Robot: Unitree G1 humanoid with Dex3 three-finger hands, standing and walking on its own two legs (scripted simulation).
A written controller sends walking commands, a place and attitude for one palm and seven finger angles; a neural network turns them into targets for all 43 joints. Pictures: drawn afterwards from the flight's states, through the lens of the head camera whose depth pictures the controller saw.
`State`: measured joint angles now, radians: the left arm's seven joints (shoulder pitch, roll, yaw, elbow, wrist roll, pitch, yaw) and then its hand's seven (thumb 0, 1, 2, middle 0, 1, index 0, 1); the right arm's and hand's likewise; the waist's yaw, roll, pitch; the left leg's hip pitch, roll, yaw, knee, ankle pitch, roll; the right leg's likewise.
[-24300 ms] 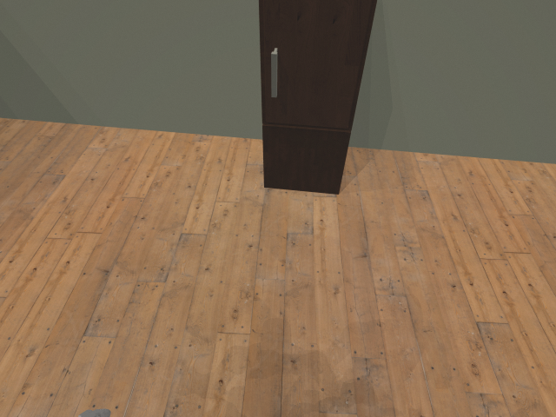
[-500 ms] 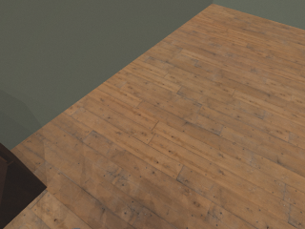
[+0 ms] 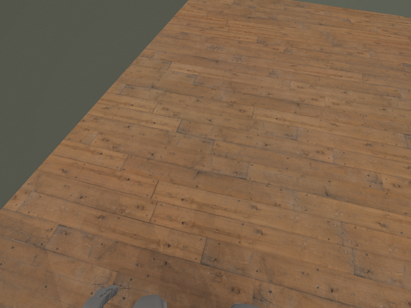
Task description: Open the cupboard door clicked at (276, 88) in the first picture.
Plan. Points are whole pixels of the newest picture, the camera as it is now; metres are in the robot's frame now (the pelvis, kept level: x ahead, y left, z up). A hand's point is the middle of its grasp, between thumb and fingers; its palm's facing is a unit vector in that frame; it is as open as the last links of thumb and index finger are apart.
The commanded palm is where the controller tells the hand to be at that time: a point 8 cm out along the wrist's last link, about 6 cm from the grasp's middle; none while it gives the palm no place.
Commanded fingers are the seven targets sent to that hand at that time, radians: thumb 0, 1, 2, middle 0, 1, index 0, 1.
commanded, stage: walk to a spot facing it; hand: left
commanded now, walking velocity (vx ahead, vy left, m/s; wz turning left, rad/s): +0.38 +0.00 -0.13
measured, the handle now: out of the picture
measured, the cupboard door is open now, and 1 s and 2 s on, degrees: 53 53 53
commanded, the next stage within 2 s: turn to face it in 0.78 s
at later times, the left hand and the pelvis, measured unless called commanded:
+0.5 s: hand (130, 296) +0.17 +0.17 -0.17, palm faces +0.02 -0.99 -0.15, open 7.4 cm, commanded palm none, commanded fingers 0.00 0.90 0.90 -0.20 -0.30 -0.20 -0.30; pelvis +0.24 +0.01 +0.00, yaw -5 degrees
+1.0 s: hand (176, 166) +0.51 +0.09 -0.15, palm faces -0.03 -0.98 -0.21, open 7.2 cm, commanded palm none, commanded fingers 0.00 0.90 0.90 -0.20 -0.30 -0.20 -0.30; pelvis +0.46 -0.09 +0.02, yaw -3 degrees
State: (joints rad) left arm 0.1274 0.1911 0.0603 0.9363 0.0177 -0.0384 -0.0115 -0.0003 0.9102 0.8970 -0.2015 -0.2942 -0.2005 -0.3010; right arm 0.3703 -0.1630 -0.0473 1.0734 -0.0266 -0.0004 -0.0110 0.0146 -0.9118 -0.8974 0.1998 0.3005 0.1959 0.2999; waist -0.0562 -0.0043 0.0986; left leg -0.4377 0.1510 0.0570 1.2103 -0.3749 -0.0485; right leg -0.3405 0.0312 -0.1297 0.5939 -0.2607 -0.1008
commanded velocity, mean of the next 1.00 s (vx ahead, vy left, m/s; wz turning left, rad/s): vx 0.29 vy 0.00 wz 0.04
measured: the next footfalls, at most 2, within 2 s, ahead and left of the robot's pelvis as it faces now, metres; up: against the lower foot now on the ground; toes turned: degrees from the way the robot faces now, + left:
left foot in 0.40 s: +0.34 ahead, +0.12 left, +0.00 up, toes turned +2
right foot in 0.76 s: +0.46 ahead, -0.17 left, +0.00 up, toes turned -14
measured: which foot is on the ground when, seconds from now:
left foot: up 0.00-0.38, down 0.40-0.76, up 0.78-1.00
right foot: down 0.00-0.40, up 0.42-0.74, down 0.76-1.00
